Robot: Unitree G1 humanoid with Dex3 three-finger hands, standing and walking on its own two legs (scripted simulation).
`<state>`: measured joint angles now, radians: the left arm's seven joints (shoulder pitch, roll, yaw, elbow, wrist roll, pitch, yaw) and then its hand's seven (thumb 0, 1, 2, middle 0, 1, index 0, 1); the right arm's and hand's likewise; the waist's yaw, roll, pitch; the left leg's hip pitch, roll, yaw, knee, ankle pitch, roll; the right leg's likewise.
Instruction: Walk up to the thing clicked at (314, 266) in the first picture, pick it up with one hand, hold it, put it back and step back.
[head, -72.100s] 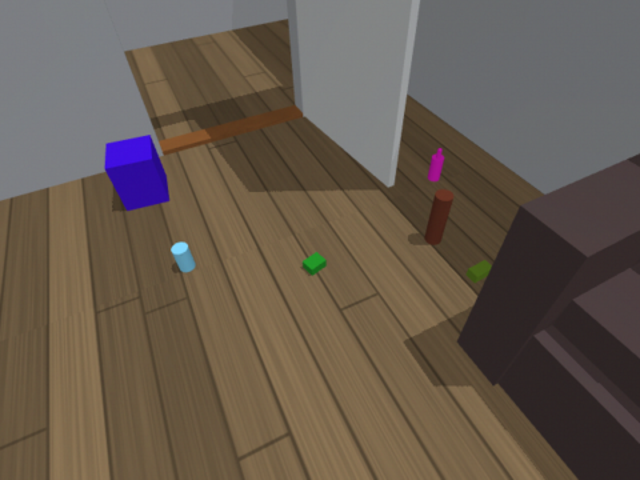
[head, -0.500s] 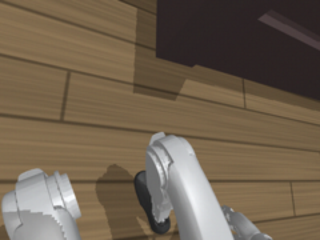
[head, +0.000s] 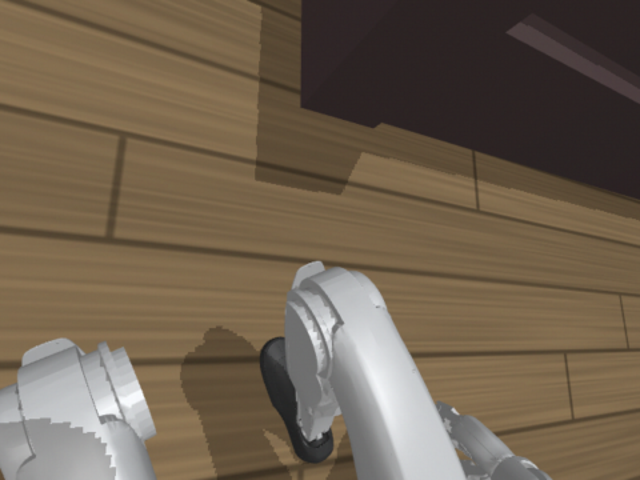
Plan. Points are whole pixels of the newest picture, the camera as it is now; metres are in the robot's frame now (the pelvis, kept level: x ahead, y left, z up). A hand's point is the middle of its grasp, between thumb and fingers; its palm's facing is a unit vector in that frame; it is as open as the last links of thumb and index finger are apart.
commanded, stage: open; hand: left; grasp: from above
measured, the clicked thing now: out of the picture +0.45 +0.35 -0.28
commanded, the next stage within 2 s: withdraw in 0.74 s
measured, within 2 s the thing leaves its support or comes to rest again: neither
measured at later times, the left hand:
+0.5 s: hand out of the picture +0.43 +0.36 -0.23, palm faces -0.50 -0.07 -0.87, open 14.0 cm
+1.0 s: hand out of the picture +0.45 +0.36 -0.22, palm faces -0.43 -0.05 -0.90, open 14.0 cm
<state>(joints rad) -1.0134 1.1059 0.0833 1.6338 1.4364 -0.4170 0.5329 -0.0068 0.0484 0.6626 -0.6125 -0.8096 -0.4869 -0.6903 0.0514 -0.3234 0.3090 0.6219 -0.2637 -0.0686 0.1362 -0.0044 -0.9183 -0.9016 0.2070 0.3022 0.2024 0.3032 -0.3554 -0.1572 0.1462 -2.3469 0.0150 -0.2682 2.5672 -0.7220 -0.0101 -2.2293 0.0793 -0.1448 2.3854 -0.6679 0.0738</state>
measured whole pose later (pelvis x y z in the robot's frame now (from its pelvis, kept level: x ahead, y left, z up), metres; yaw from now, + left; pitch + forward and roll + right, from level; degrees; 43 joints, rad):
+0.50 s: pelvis +0.00 +0.00 +0.00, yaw +0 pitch +27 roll -15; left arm -1.01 1.13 0.09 1.62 1.41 -0.41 0.50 0.00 -0.50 1.01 -0.10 -1.02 -0.09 -1.01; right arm 0.06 -0.33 0.33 0.60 -0.26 -0.07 0.13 0.00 -0.91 -0.90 0.21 0.30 0.20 0.30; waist -0.36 -0.15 0.16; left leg -2.35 0.01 -0.27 2.56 -0.71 -0.01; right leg -2.22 0.08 -0.15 2.38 -0.66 0.07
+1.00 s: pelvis +0.00 +0.00 +0.00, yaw +0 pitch +28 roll -15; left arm -1.02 1.10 0.09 1.57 1.42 -0.37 0.52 0.00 -0.50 0.99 -0.09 -1.03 -0.09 -1.02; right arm 0.08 -0.32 0.31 0.62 -0.25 -0.09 0.14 0.00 -0.90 -0.90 0.21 0.30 0.20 0.30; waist -0.35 -0.15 0.14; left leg -2.35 0.01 -0.27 2.56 -0.72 -0.01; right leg -2.23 0.08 -0.15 2.38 -0.66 0.07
